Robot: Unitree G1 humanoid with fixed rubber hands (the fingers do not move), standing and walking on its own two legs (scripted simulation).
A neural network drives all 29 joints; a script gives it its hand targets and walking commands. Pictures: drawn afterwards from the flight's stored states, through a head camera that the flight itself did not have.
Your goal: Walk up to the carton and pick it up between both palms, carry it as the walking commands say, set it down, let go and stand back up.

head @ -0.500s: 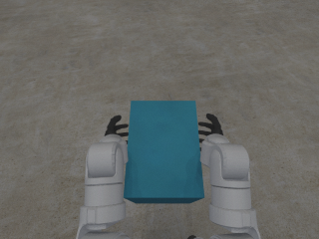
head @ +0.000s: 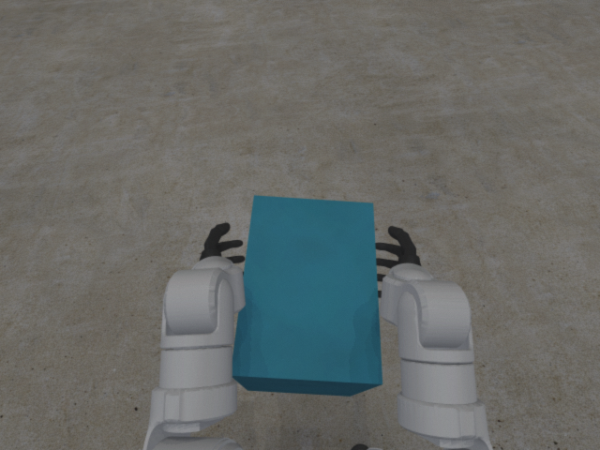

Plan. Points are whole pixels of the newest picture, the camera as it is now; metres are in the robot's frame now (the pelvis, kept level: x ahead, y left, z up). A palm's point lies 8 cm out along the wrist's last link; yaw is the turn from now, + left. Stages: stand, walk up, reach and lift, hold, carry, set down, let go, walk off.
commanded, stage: carry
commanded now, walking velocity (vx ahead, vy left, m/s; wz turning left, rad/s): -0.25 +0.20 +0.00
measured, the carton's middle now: (305, 303) +0.33 -0.01 -0.01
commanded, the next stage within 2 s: none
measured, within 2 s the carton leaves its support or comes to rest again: neither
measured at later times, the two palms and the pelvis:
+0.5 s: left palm out of the picture +0.15 +0.20 +0.08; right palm (335, 443) +0.15 -0.03 +0.06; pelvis -0.17 +0.08 +0.00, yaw +0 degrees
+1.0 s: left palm out of the picture -0.03 +0.33 +0.08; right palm out of the picture -0.01 +0.10 +0.08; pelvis -0.33 +0.19 -0.01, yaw -2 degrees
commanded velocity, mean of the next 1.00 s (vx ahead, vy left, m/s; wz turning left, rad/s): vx -0.25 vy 0.20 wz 0.00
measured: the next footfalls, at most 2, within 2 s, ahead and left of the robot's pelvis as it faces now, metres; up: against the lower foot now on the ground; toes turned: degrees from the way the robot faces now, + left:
left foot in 0.12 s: -0.03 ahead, +0.20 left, +0.00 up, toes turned +3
right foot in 0.38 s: -0.08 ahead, -0.01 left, +0.00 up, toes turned -8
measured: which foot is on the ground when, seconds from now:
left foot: up 0.00-0.10, down 0.12-0.40, up 0.42-0.74, down 0.76-1.00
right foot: down 0.00-0.14, up 0.16-0.36, down 0.38-0.80, up 0.82-1.00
